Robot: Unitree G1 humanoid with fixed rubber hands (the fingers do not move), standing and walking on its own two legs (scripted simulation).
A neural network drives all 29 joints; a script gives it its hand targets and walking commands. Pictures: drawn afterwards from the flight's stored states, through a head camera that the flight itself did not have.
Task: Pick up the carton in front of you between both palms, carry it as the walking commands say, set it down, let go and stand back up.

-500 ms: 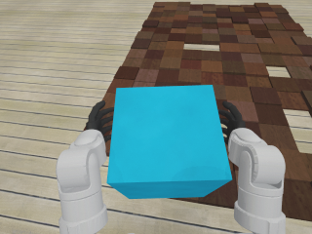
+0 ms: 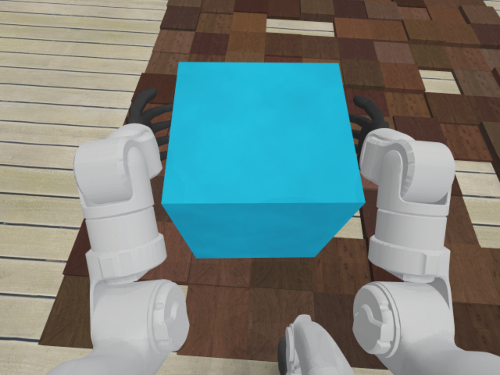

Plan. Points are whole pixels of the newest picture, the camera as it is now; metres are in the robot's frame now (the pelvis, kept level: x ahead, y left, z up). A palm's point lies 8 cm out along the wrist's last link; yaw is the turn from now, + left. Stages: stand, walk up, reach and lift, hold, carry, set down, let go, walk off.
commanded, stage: carry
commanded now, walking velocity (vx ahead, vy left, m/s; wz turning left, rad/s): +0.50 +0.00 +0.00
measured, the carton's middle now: (257, 174) +0.41 -0.01 +0.06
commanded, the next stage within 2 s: none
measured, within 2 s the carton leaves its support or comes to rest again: neither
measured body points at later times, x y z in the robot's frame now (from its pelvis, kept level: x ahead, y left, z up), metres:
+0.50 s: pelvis +0.37 +0.02 +0.02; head +0.40 +0.04 +0.47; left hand +0.76 +0.21 +0.21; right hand +0.78 -0.09 +0.21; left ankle +0.47 +0.10 -0.70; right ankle +0.21 -0.11 -0.64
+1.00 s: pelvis +0.67 +0.02 +0.03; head +0.71 +0.02 +0.48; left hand +1.06 +0.17 +0.18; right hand +1.06 -0.13 +0.17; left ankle +0.50 +0.11 -0.64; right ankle +0.76 -0.05 -0.69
